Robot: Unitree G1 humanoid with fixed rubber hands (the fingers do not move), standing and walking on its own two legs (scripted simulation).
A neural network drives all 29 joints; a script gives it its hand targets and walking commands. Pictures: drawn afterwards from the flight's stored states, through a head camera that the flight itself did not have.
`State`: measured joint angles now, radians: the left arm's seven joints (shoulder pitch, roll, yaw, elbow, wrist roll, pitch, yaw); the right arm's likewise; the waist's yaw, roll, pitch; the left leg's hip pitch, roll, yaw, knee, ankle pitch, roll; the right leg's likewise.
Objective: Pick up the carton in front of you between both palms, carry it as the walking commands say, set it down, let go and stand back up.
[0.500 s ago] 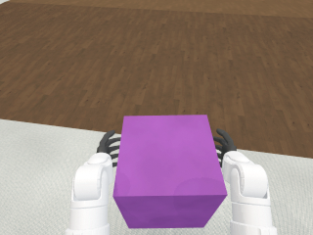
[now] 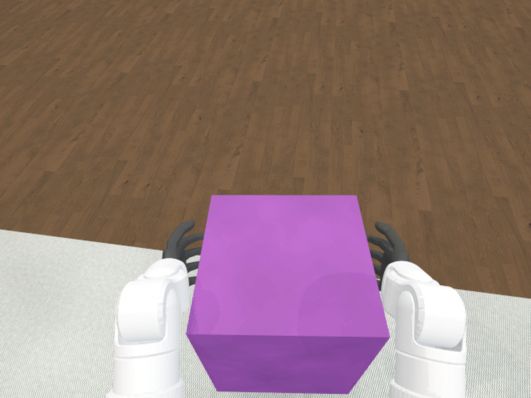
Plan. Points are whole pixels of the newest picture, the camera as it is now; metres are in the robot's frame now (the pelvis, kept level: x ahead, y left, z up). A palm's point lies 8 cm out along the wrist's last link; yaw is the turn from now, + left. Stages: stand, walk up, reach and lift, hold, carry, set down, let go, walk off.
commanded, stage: carry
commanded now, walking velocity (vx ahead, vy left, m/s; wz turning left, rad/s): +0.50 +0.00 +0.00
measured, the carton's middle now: (282, 298) +0.27 -0.01 +0.01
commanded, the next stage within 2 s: none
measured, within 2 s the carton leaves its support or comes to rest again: neither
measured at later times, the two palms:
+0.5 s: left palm (200, 125) +0.62 +0.16 +0.08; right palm (344, 131) +0.59 -0.14 +0.08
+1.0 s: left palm (231, 20) +0.98 +0.11 +0.15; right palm (342, 18) +1.00 -0.19 +0.15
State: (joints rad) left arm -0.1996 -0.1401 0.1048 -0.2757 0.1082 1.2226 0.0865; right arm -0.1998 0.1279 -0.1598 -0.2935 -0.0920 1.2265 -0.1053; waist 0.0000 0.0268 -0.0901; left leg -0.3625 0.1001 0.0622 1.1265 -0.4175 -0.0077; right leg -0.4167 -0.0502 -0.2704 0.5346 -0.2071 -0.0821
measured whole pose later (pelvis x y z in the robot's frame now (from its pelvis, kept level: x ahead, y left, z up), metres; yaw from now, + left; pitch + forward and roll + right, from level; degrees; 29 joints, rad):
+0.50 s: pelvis +0.34 +0.03 +0.01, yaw -5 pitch +5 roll +0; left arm -0.15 -0.13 0.11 -0.33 0.11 1.22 0.08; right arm -0.16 0.13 -0.11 -0.30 -0.10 1.19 -0.10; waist -0.03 -0.02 -0.05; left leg -0.33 0.04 0.27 0.45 -0.20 0.08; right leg -0.44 -0.08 -0.07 1.15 -0.35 -0.01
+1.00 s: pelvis +0.67 -0.03 +0.01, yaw -1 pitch +4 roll +0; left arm -0.45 -0.13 0.18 -0.40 0.08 1.33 0.13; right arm -0.48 0.08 -0.20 -0.37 -0.07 1.33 -0.11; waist 0.05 0.02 -0.01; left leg -0.55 0.07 0.06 1.20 -0.32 0.04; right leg -0.31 -0.03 -0.24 0.44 -0.24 -0.09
